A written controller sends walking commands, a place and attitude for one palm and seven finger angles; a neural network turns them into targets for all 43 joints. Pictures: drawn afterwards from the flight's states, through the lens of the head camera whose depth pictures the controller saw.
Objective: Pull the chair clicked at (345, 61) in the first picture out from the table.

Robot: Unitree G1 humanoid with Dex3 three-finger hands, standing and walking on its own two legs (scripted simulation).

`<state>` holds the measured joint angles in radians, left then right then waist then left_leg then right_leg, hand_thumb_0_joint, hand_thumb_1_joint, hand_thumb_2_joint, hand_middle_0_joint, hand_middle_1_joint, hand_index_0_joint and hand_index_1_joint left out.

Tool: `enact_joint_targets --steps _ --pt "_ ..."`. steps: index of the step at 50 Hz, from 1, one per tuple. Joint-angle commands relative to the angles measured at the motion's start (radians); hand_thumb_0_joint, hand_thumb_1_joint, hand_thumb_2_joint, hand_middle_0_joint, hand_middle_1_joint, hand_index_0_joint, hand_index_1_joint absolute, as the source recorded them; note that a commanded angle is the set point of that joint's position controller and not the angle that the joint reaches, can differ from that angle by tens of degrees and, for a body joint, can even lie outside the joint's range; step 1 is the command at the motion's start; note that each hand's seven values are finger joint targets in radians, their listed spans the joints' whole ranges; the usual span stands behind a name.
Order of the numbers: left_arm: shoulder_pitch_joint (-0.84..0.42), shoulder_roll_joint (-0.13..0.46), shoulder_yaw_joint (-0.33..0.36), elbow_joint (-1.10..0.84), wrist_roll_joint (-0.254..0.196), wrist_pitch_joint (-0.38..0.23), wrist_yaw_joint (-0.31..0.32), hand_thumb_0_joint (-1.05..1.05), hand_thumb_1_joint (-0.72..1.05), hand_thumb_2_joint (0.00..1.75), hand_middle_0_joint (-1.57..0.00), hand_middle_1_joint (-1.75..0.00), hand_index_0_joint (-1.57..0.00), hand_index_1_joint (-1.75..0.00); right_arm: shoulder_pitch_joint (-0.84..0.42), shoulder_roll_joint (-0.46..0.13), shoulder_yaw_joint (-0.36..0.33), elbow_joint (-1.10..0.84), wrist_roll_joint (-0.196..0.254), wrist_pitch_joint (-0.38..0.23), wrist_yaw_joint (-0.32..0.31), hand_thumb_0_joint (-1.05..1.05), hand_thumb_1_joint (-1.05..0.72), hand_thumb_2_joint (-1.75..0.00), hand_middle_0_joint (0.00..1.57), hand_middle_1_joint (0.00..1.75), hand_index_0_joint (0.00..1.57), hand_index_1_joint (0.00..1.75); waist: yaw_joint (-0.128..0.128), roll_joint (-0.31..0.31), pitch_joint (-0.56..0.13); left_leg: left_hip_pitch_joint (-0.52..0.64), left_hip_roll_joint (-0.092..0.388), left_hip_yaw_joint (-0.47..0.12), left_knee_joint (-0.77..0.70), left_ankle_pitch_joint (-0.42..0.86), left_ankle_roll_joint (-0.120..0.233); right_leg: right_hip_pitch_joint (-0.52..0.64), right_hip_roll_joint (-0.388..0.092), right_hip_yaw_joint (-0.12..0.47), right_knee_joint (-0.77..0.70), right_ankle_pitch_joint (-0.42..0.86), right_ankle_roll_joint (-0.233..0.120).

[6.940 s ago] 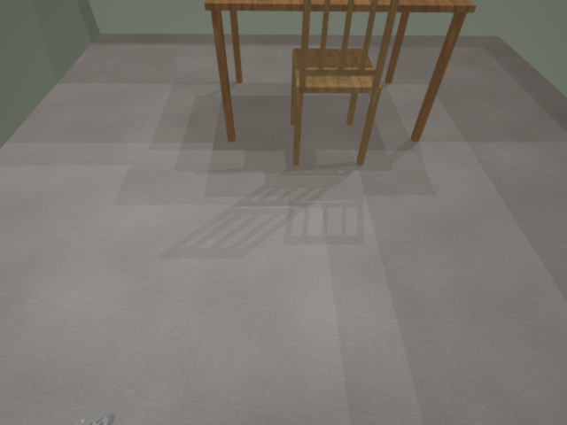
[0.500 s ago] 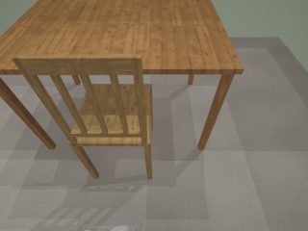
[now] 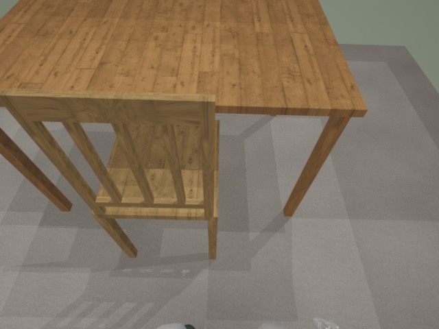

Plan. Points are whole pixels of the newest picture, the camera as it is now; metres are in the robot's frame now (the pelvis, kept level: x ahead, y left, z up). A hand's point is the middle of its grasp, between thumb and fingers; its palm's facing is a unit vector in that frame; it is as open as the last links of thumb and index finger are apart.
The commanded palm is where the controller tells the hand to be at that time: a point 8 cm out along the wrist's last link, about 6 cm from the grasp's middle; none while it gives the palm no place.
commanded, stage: come to a stop and stand still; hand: left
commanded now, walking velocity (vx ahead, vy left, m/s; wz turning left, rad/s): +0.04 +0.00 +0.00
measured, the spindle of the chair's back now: (137, 168) +0.44 +0.24 -0.06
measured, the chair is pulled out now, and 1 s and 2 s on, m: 0.00 0.00 0.00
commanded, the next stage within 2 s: look again from close up in 0.76 s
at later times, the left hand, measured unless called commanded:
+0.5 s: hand out of the picture +0.02 +0.12 -0.17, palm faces +0.05 -0.98 -0.20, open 7.2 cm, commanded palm none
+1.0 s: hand out of the picture -0.06 +0.11 -0.18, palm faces +0.03 -0.98 -0.18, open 7.4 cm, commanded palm none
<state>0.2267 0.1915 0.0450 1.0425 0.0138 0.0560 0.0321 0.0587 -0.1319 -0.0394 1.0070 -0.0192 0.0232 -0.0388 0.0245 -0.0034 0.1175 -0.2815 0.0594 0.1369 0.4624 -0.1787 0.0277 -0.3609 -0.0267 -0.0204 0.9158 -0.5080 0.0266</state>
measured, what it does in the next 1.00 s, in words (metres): steps on the spot: right foot, then left foot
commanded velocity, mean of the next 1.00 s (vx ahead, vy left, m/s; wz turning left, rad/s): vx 0.00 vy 0.00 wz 0.00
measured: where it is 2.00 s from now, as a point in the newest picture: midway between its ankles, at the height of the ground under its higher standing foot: outside the picture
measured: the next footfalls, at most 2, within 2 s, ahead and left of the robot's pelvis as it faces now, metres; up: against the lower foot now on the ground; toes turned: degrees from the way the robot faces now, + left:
right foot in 0.12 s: +0.02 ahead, -0.15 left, +0.00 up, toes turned -3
left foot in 0.36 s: +0.01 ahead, +0.08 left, +0.00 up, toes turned +3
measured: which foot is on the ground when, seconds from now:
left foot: down 0.00-0.14, up 0.16-0.34, down 0.36-1.00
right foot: up 0.00-0.10, down 0.12-1.00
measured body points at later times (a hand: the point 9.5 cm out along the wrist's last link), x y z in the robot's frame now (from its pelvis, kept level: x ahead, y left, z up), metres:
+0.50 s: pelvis -0.03 -0.06 +0.00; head -0.02 -0.06 +0.45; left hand +0.01 +0.17 -0.15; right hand -0.03 -0.28 -0.16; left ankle -0.03 +0.08 -0.74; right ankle -0.02 -0.15 -0.74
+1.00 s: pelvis -0.03 -0.05 -0.01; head -0.03 -0.05 +0.44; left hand -0.06 +0.17 -0.16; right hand -0.03 -0.28 -0.16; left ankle -0.03 +0.08 -0.74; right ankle -0.02 -0.15 -0.74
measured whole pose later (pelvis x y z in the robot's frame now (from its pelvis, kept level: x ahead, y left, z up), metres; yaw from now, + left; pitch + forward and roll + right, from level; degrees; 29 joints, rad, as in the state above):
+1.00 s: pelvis -0.03 -0.05 -0.01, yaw +2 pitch +0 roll -1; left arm 0.35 0.14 -0.01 1.08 0.02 -0.01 0.03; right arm 0.32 -0.16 -0.03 1.06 -0.03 0.01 -0.03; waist -0.02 0.02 0.01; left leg -0.26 0.03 0.00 0.56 -0.29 -0.01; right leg -0.25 0.01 -0.09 0.51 -0.26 -0.03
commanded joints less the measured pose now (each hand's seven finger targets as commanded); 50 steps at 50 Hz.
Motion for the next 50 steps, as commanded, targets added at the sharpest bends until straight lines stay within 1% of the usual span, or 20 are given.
enact_joint_targets --steps 1,3,4,5,6,7,8,10,13,16,18,21,27,32,42,43,44,45,48,50 --pt "0.101 0.04 0.017 -0.053 0.002 -0.013 0.003 0.0 0.9 0.9 -0.2 -0.3 -0.2 -0.3 0.069 -0.214 -0.057 -0.037 -0.006 0.0 0.0 0.0 -0.9 -0.9 0.2 0.3 0.2 0.3 -0.018 0.171 -0.223 0.146 0.262 -0.192 -0.09 0.451 0.14 0.043 -0.022 -0.005 -0.132 0.045 -0.005" --pt "0.145 0.05 0.014 -0.04 0.005 -0.025 0.003 0.0 0.9 0.9 -0.2 -0.3 -0.2 -0.3 0.062 -0.205 -0.056 -0.035 -0.001 0.002 0.008 0.0 -0.9 -0.9 0.2 0.3 0.2 0.3 0.003 0.151 -0.214 0.081 0.224 -0.18 -0.051 0.304 0.101 0.149 -0.015 -0.029 -0.332 0.187 -0.008" --pt "0.174 0.063 0.014 -0.03 0.009 -0.032 0.004 0.0 0.9 0.9 -0.2 -0.3 -0.2 -0.3 0.065 -0.193 -0.055 -0.035 0.004 0.003 0.013 0.0 -0.9 -0.9 0.2 0.3 0.2 0.3 0.017 0.095 -0.214 0.04 0.178 -0.157 0.003 0.174 0.061 0.214 -0.025 -0.024 -0.476 0.307 -0.006" --pt "0.144 0.119 0.014 -0.039 0.02 -0.043 0.008 0.0 0.9 0.9 -0.2 -0.3 -0.2 -0.3 0.095 -0.141 -0.049 -0.035 0.013 0.005 0.019 0.0 -0.9 -0.9 0.2 0.3 0.2 0.3 -0.004 -0.077 -0.184 -0.019 0.079 -0.102 0.113 -0.009 -0.001 0.208 -0.128 0.116 -0.592 0.399 -0.036" --pt "0.077 0.179 0.015 -0.054 0.019 -0.05 0.007 0.0 0.9 0.9 -0.2 -0.3 -0.2 -0.3 0.099 -0.084 -0.033 -0.052 0.016 0.009 0.027 0.0 -0.9 -0.9 0.2 0.3 0.2 0.3 -0.03 -0.235 -0.122 -0.093 -0.022 -0.049 0.182 -0.26 -0.047 0.142 -0.283 0.257 -0.634 0.486 -0.114" --pt "0.059 0.191 0.014 -0.07 0.016 -0.051 0.002 0.0 0.9 0.9 -0.2 -0.3 -0.2 -0.3 0.059 -0.099 -0.033 -0.059 0.013 0.023 0.028 0.0 -0.9 -0.9 0.2 0.3 0.2 0.3 -0.004 -0.201 -0.124 -0.037 -0.031 -0.099 0.29 -0.341 -0.045 0.026 -0.314 0.269 -0.667 0.418 -0.178" --pt "0.025 0.181 0.014 -0.069 0.017 -0.052 0.005 0.0 0.9 0.9 -0.2 -0.3 -0.2 -0.3 0.057 -0.091 -0.03 -0.058 0.009 0.033 0.026 0.0 -0.9 -0.9 0.2 0.3 0.2 0.3 -0.017 -0.265 -0.087 -0.042 -0.027 -0.129 0.344 -0.344 -0.036 -0.02 -0.29 0.28 -0.678 0.364 -0.193" --pt "-0.033 0.143 0.004 -0.067 0.014 -0.054 0.004 0.0 0.9 0.9 -0.2 -0.3 -0.2 -0.3 0.112 -0.105 -0.028 -0.012 0.008 0.026 0.026 0.0 -0.9 -0.9 0.2 0.3 0.2 0.3 -0.043 -0.195 -0.062 -0.051 -0.026 -0.134 0.401 -0.27 -0.034 0.016 -0.224 0.194 -0.636 0.456 -0.187" --pt "-0.012 0.137 0.003 -0.049 0.008 -0.061 0.006 0.0 0.9 0.9 -0.2 -0.3 -0.2 -0.3 0.15 -0.094 -0.013 0.021 0.015 0.009 0.021 0.0 -0.9 -0.9 0.2 0.3 0.2 0.3 -0.034 -0.149 -0.089 -0.018 -0.022 -0.117 0.245 -0.234 -0.047 0.122 -0.195 0.132 -0.58 0.591 -0.182" --pt "0.002 0.124 -0.001 -0.02 -0.006 -0.061 0.007 0.0 0.9 0.9 -0.2 -0.3 -0.2 -0.3 0.211 -0.087 0.003 0.059 0.011 -0.009 0.011 0.0 -0.9 -0.9 0.2 0.3 0.2 0.3 -0.042 -0.093 -0.108 0.129 -0.008 -0.131 -0.034 -0.04 -0.045 0.113 -0.168 0.131 -0.548 0.486 -0.128" --pt "0.025 0.079 -0.011 -0.007 -0.013 -0.06 0.002 0.0 0.9 0.9 -0.2 -0.3 -0.2 -0.3 0.199 -0.124 0.01 0.073 0.006 -0.027 0.008 0.0 -0.9 -0.9 0.2 0.3 0.2 0.3 -0.009 0.039 -0.107 0.14 0.082 -0.229 -0.105 0.152 -0.011 0.132 -0.081 0.082 -0.534 0.399 -0.06" --pt "0.014 0.087 -0.013 0.025 -0.013 -0.057 0.003 0.0 0.9 0.9 -0.2 -0.3 -0.2 -0.3 0.187 -0.113 0.02 0.096 0.007 -0.033 0.006 0.0 -0.9 -0.9 0.2 0.3 0.2 0.3 0.001 0.123 -0.091 0.051 0.076 -0.225 -0.152 0.065 -0.012 0.233 -0.071 0.058 -0.549 0.364 -0.044" --pt "0.036 0.079 -0.02 0.056 -0.012 -0.061 0.0 0.0 0.9 0.9 -0.2 -0.3 -0.2 -0.3 0.247 -0.092 0.02 0.118 0.005 -0.025 0.006 0.0 -0.9 -0.9 0.2 0.3 0.2 0.3 -0.011 0.02 -0.034 0.057 0.035 -0.188 -0.168 -0.069 -0.026 0.184 -0.084 0.089 -0.633 0.235 -0.051" --pt "0.061 0.063 -0.02 0.063 -0.01 -0.066 0.002 0.0 0.9 0.9 -0.2 -0.3 -0.2 -0.3 0.29 -0.08 0.02 0.128 0.005 -0.025 0.007 0.0 -0.9 -0.9 0.2 0.3 0.2 0.3 -0.022 -0.034 -0.024 0.078 0.027 -0.173 -0.155 -0.069 -0.024 0.139 -0.086 0.096 -0.655 0.18 -0.05" --pt "0.127 0.032 -0.024 0.081 -0.007 -0.073 0.005 0.0 0.9 0.9 -0.2 -0.3 -0.2 -0.3 0.321 -0.062 0.024 0.131 0.008 -0.031 0.003 0.0 -0.9 -0.9 0.2 0.3 0.2 0.3 -0.027 -0.008 -0.029 0.095 0.026 -0.169 -0.141 -0.037 -0.019 0.111 -0.083 0.097 -0.643 0.207 -0.054" --pt "0.101 0.205 -0.039 -0.002 0.012 -0.096 0.006 0.0 0.9 0.9 -0.2 -0.3 -0.2 -0.3 0.236 -0.185 0.011 0.009 -0.003 -0.031 0.022 0.0 -0.9 -0.9 0.2 0.3 0.2 0.3 -0.058 -0.039 0.076 0.053 -0.015 -0.196 -0.078 0.012 -0.01 0.06 -0.043 0.065 -0.57 0.256 -0.065" --pt "0.127 0.134 -0.015 -0.003 0.003 -0.096 0.008 0.0 0.9 0.9 -0.2 -0.3 -0.2 -0.3 0.238 -0.167 -0.007 -0.012 -0.007 -0.049 0.009 0.0 -0.9 -0.9 0.2 0.3 0.2 0.3 -0.019 0.02 -0.081 0.033 0.014 -0.178 -0.003 -0.074 -0.006 0.087 -0.101 0.105 -0.55 0.152 -0.073" --pt "0.128 0.144 -0.018 -0.014 0.006 -0.098 0.008 0.0 0.9 0.9 -0.2 -0.3 -0.2 -0.3 0.249 -0.142 -0.009 -0.012 -0.006 -0.049 0.005 0.0 -0.9 -0.9 0.2 0.3 0.2 0.3 -0.034 0.011 -0.179 0.052 -0.011 -0.169 0.068 -0.07 -0.003 0.109 -0.127 0.149 -0.576 0.149 -0.092" --pt "0.116 0.109 -0.022 -0.042 0.008 -0.093 0.013 0.0 0.9 0.9 -0.2 -0.3 -0.2 -0.3 0.304 -0.099 0.001 -0.018 -0.005 -0.039 0.011 0.0 -0.9 -0.9 0.2 0.3 0.2 0.3 -0.054 -0.121 -0.152 0.011 -0.032 -0.137 0.133 -0.101 -0.007 0.072 -0.163 0.189 -0.628 0.078 -0.11" --pt "0.093 0.118 -0.013 -0.047 0.008 -0.094 0.014 0.0 0.9 0.9 -0.2 -0.3 -0.2 -0.3 0.296 -0.117 -0.004 -0.017 0.0 -0.045 0.01 0.0 -0.9 -0.9 0.2 0.3 0.2 0.3 -0.059 -0.056 -0.082 0.025 -0.01 -0.155 0.089 -0.053 -0.001 0.01 -0.141 0.147 -0.604 0.119 -0.108"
